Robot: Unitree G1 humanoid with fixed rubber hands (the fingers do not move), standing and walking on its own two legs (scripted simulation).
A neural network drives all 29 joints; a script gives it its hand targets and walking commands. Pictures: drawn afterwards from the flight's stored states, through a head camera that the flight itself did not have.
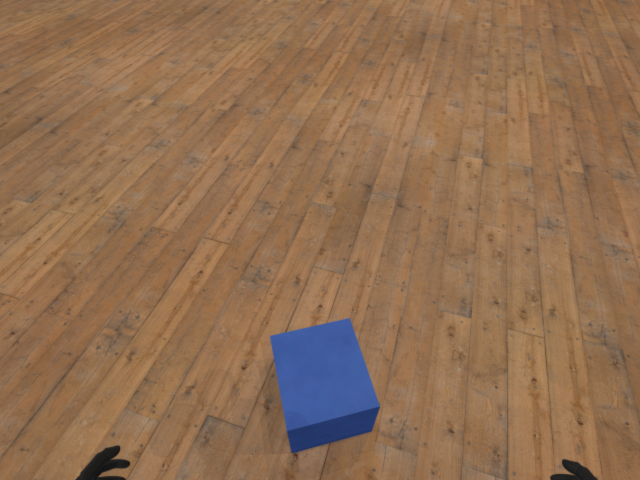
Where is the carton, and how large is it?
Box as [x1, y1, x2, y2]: [270, 318, 379, 452]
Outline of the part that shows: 349,318 270,336 291,452 371,431 379,405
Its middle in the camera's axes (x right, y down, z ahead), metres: +0.01 +0.44 +1.15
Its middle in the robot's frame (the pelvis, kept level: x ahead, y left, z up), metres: +0.50 +0.03 -0.67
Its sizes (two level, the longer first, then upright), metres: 0.265 0.243 0.215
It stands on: the floor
